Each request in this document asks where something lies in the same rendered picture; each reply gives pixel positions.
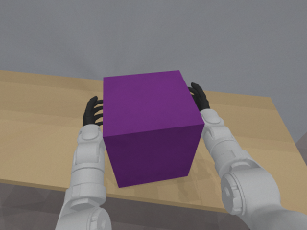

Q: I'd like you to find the table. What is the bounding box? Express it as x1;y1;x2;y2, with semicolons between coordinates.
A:
0;70;307;230

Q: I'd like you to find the robot left hand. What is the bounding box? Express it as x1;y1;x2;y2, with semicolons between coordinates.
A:
83;96;103;127

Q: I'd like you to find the right robot forearm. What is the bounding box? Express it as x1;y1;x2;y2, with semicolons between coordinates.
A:
200;108;281;202

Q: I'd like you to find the left robot forearm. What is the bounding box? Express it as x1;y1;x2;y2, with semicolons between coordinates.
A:
55;124;106;230

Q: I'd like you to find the carton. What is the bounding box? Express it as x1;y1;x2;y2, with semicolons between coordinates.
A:
103;70;205;188

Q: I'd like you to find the right robot upper arm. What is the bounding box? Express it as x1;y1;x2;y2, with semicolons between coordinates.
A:
221;168;307;230

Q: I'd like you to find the left robot upper arm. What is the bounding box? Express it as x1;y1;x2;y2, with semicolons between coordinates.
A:
56;206;112;230

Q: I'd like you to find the robot right hand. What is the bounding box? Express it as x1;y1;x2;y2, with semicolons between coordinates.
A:
188;82;210;112

